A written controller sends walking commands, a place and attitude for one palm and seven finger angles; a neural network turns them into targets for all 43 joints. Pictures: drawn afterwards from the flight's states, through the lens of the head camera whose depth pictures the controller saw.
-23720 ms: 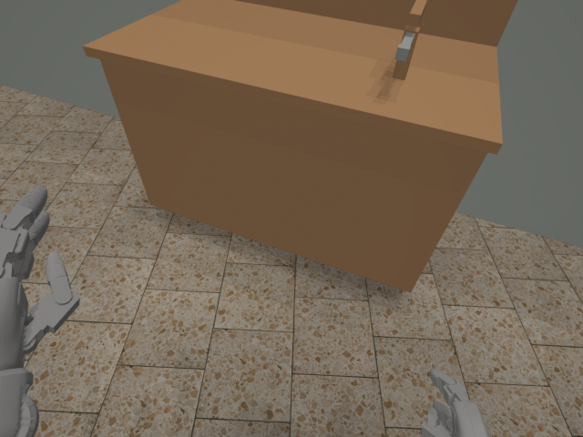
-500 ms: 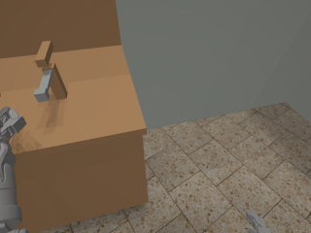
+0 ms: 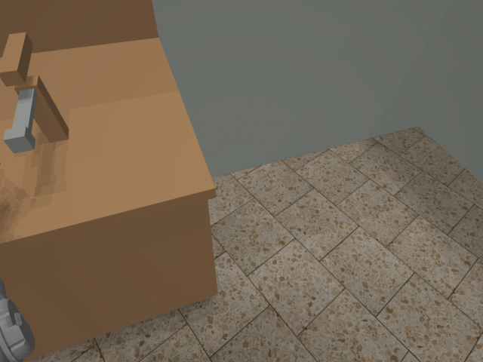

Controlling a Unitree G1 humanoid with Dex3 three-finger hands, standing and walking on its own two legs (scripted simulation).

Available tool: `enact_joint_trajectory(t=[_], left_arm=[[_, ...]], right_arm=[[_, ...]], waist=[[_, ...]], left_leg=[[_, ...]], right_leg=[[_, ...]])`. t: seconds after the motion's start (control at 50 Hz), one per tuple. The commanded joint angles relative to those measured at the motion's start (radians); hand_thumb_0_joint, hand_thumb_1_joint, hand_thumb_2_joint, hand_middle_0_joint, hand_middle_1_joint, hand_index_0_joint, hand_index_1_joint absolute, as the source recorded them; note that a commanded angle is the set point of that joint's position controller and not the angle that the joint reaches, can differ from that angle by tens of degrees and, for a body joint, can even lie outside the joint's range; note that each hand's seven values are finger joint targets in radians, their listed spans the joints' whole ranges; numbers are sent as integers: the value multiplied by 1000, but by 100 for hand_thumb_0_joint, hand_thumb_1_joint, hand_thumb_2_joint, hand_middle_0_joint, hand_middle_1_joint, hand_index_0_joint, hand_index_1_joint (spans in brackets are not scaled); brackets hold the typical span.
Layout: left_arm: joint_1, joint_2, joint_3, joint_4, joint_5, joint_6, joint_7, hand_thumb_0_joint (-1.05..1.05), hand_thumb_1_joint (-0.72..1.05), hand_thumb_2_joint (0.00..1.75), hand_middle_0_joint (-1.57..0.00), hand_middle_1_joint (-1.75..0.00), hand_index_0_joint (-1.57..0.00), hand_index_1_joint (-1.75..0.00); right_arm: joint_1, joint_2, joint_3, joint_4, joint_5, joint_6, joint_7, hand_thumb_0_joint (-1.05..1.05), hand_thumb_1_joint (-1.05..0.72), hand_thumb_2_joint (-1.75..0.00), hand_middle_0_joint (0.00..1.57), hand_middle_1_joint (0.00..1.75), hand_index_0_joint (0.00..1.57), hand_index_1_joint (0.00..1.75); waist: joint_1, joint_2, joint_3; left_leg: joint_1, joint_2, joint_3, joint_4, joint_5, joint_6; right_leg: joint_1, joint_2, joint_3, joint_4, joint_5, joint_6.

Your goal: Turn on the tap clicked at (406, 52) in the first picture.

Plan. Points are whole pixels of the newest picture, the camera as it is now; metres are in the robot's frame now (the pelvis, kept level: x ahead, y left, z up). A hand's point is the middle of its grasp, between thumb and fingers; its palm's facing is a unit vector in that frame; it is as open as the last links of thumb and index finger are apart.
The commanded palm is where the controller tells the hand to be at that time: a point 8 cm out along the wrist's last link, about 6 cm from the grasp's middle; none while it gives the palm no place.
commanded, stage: reach beside the lever's end, fingers flat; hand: left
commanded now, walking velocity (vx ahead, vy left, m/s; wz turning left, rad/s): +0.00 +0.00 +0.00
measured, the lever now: (20, 139) +0.40 +0.36 +0.16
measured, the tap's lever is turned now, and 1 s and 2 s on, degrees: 0 0 3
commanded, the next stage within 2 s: push the lever round in 1.08 s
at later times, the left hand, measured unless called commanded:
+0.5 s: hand out of the picture +0.34 +0.39 +0.15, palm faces +0.59 -0.81 -0.06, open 7.8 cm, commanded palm +0.30 +0.41 +0.15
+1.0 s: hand out of the picture +0.36 +0.39 +0.15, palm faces +0.62 -0.78 -0.08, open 7.8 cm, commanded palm +0.31 +0.41 +0.15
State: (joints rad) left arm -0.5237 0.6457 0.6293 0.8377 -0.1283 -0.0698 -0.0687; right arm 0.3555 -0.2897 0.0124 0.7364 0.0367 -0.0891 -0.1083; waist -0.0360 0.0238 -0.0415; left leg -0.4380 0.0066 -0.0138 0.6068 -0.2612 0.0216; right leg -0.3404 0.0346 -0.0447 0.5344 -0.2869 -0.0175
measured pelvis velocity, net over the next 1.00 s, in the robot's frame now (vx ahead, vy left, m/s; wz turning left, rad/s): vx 0.00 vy -0.02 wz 0.01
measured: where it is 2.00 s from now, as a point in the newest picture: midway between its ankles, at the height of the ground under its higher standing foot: outside the picture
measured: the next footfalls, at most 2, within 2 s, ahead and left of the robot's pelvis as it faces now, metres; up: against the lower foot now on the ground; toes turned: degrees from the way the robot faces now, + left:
none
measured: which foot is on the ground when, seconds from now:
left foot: down 0.00-1.00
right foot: down 0.00-1.00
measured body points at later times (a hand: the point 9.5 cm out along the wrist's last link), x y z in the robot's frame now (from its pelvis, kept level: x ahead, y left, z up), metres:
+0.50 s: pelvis +0.00 +0.01 +0.00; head +0.01 +0.01 +0.45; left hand +0.31 +0.43 +0.15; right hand +0.16 -0.24 -0.09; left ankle +0.03 +0.10 -0.73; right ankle -0.01 -0.11 -0.73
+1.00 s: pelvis +0.00 -0.02 +0.00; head +0.02 -0.02 +0.45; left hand +0.32 +0.42 +0.16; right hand +0.07 -0.30 -0.11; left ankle +0.03 +0.10 -0.73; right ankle -0.01 -0.11 -0.73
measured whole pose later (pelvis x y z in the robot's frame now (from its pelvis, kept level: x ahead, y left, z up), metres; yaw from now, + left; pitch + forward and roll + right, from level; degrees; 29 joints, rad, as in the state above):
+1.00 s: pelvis +0.00 -0.02 +0.00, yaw +0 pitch +5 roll -2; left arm -0.47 0.65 0.66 0.80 -0.13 -0.03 -0.06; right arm 0.36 -0.30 0.01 0.72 0.05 -0.06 -0.12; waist -0.04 0.03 -0.05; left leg -0.43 0.02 -0.03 0.62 -0.27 0.00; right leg -0.33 0.05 -0.06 0.56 -0.31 -0.04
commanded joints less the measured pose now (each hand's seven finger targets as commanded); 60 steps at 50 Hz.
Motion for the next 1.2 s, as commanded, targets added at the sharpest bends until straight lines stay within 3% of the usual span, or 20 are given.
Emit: enact_joint_trajectory(t=[0.0,0.04,0.16,0.2,0.26,0.36,0.46,0.5,0.56,0.62,0.64,0.7,0.76,0.8,0.88,0.98,1.08,1.14,1.16,1.18], left_arm=[[-235,348,49,-250,-36,-58,-28,0,90,90,-15,-15,-15,-15],[-249,331,37,-319,-39,-33,-19,0,90,90,-15,-15,-15,-15],[-155,311,74,-487,-30,2,47,0,90,90,-15,-15,-15,-15],[-149,274,48,-536,-28,9,58,0,90,90,-15,-15,-15,-15],[-182,229,7,-538,-32,37,52,0,90,90,-15,-15,-15,-15],[-236,212,-26,-482,-32,94,33,0,90,90,-15,-15,-15,-15],[-383,194,-89,-468,-12,82,40,0,90,90,-15,-15,-15,-15],[-388,184,-102,-473,-8,55,46,0,90,90,-15,-15,-15,-15],[-361,234,-49,-425,-5,26,57,0,90,90,-15,-15,-15,-15],[-319,227,-43,-362,-13,30,55,0,90,90,-15,-15,-15,-15],[-286,264,-6,-341,-13,40,54,0,90,90,-15,-15,-15,-15],[-257,331,42,-264,-9,67,46,0,90,90,-15,-15,-15,-15],[-278,365,54,-318,14,42,51,0,90,90,-15,-15,-15,-15],[-255,413,99,-323,21,7,53,0,90,90,-15,-15,-15,-15],[-280,374,57,-305,8,-42,19,0,90,90,-15,-15,-15,-15],[-387,362,5,-211,-12,-26,-36,0,90,90,-15,-15,-15,-15],[-450,390,0,-177,6,-41,-23,0,90,90,-15,-15,-15,-15],[-415,393,17,-209,15,-76,9,0,90,90,-15,-15,-15,-15],[-388,415,49,-213,15,-86,21,0,90,90,-15,-15,-15,-15],[-366,391,38,-216,10,-89,25,0,90,90,-15,-15,-15,-15]], right_arm=[[-20,-161,-58,-140,14,-29,-8,0,-90,-90,20,30,20,30],[-32,-157,-56,-155,16,-27,-7,0,-90,-90,20,30,20,30],[-56,-149,-54,-188,9,-28,2,0,-90,-90,20,30,20,30],[-72,-142,-53,-191,9,-29,2,0,-90,-90,20,30,20,30],[-80,-143,-49,-183,11,-30,-6,0,-90,-90,20,30,20,30],[-99,-142,-41,-172,21,-35,-23,0,-90,-90,20,30,20,30],[-101,-137,-33,-157,19,-47,-33,0,-90,-90,20,30,20,30],[-105,-131,-33,-157,14,-55,-33,0,-90,-90,20,30,20,30],[-91,-136,-34,-142,8,-55,-30,0,-90,-90,20,30,20,30],[-91,-132,-34,-141,13,-51,-27,0,-90,-90,20,30,20,30],[-88,-134,-35,-145,13,-48,-25,0,-90,-90,20,30,20,30],[-79,-138,-33,-152,16,-32,-23,0,-90,-90,20,30,20,30],[-72,-137,-34,-167,13,-23,-15,0,-90,-90,20,30,20,30],[-58,-140,-40,-167,5,-19,-10,0,-90,-90,20,30,20,30],[-53,-144,-42,-154,9,-10,-11,0,-90,-90,20,30,20,30],[-34,-156,-49,-127,18,-10,-27,0,-90,-90,20,30,20,30],[-17,-154,-46,-121,16,-7,-25,0,-90,-90,20,30,20,30],[-17,-149,-46,-132,8,-8,-18,0,-90,-90,20,30,20,30],[-13,-152,-48,-132,6,-5,-15,0,-90,-90,20,30,20,30],[-17,-149,-44,-141,7,-6,-12,0,-90,-90,20,30,20,30]], waist=[[42,112,-312],[46,152,-309],[64,145,-283],[55,168,-274],[34,137,-229],[11,113,-176],[-15,129,-197],[-6,150,-232],[13,126,-266],[18,77,-265],[35,78,-277],[41,28,-244],[41,105,-242],[46,107,-267],[8,106,-215],[-25,93,-201],[-15,113,-246],[5,140,-313],[13,115,-326],[17,116,-333]], left_leg=[[225,-1,-49,-77,251,6],[242,1,-53,-84,283,-1],[270,17,-67,-90,376,-15],[290,22,-70,-92,390,-20],[287,27,-77,-99,346,-24],[260,19,-75,-121,214,-18],[278,13,-89,-125,139,-18],[294,11,-93,-122,145,-19],[285,9,-83,-112,183,-17],[251,3,-59,-105,202,-6],[229,-1,-49,-104,204,-2],[163,-8,-28,-101,196,8],[162,-11,-17,-87,209,12],[159,-11,-16,-73,245,15],[142,-9,-10,-58,187,19],[123,-8,-16,-55,102,22],[121,-7,-29,-49,93,21],[150,-8,-29,-40,136,19],[150,-6,-32,-36,150,20],[147,-6,-30,-39,157,19]], right_leg=[[51,9,17,-41,224,-6],[49,9,13,-42,229,-9],[57,18,2,-41,232,-11],[41,18,2,-43,222,-10],[18,18,0,-51,196,-10],[-2,11,1,-76,152,-13],[-24,3,8,-85,124,-14],[-18,1,10,-82,126,-17],[18,2,10,-80,147,-18],[52,-5,11,-79,188,-10],[74,-7,15,-78,200,-8],[111,-13,20,-79,232,3],[106,-11,31,-68,248,3],[120,-7,37,-50,293,1],[61,-2,45,-49,250,8],[5,-13,55,-72,167,14],[0,-13,57,-63,141,10],[29,-7,53,-42,178,4],[42,-2,49,-33,191,3],[50,-3,48,-28,202,3]])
